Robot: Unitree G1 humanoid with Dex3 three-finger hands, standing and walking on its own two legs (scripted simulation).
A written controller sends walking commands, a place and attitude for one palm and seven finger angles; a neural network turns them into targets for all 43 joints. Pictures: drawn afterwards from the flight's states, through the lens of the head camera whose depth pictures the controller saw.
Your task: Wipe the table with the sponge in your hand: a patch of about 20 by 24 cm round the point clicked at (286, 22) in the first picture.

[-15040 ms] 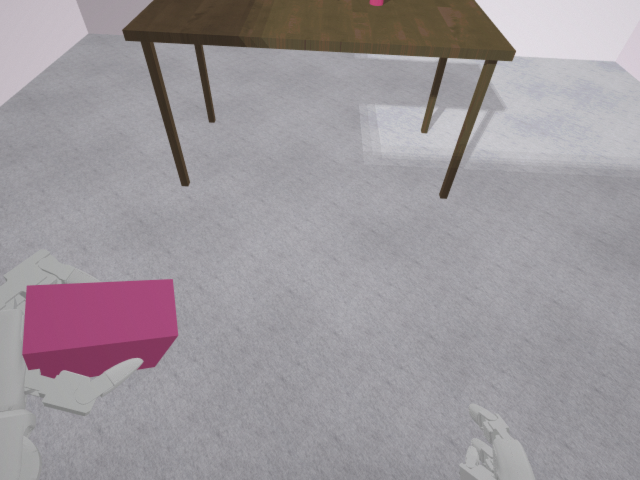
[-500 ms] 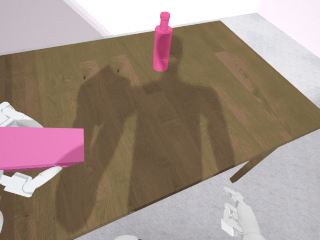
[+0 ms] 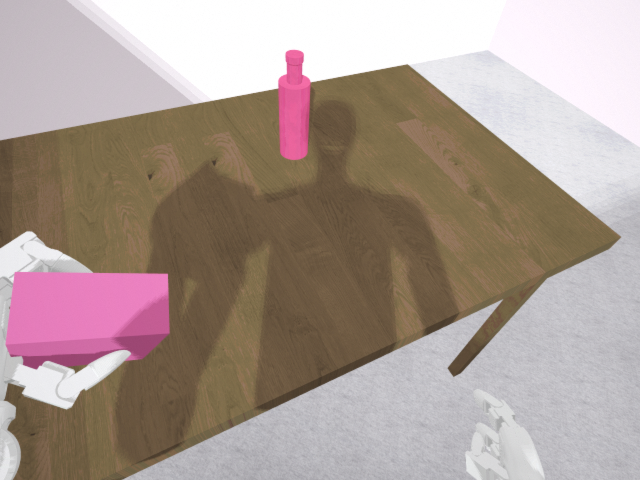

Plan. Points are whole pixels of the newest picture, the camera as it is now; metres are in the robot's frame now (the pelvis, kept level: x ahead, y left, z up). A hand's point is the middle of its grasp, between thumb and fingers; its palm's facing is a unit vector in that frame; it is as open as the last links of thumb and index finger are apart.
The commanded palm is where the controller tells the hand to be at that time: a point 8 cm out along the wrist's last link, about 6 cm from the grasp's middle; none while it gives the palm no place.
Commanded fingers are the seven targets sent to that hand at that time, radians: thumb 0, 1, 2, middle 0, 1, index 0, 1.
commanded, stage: come to a stop and stand still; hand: left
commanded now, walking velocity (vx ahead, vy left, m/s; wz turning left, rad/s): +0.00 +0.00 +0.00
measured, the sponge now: (111, 322) +0.23 +0.22 +0.14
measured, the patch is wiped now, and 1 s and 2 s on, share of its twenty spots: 0.00 0.00 0.00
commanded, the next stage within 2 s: look again from close up in 1.14 s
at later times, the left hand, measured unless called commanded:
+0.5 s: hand out of the picture +0.24 +0.30 +0.20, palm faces +0.49 -0.76 -0.43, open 9.8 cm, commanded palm +0.15 +0.28 +0.17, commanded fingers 0.00 0.10 1.30 -1.20 -1.60 -1.20 -1.60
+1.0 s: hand (58, 279) +0.25 +0.27 +0.16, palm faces +0.32 -0.85 -0.41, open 9.8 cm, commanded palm +0.19 +0.31 +0.17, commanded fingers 0.00 0.10 1.30 -1.20 -1.60 -1.20 -1.60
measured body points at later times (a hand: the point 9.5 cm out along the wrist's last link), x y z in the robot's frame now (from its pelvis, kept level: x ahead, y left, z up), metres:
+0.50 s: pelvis -0.01 +0.01 +0.00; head +0.02 +0.02 +0.44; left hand +0.21 +0.34 +0.22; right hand +0.17 -0.22 -0.08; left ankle +0.05 +0.10 -0.74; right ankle +0.02 -0.12 -0.74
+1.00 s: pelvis +0.03 +0.03 +0.00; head +0.07 +0.06 +0.44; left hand +0.23 +0.31 +0.19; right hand +0.23 -0.18 -0.06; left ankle +0.05 +0.10 -0.74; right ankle +0.02 -0.12 -0.74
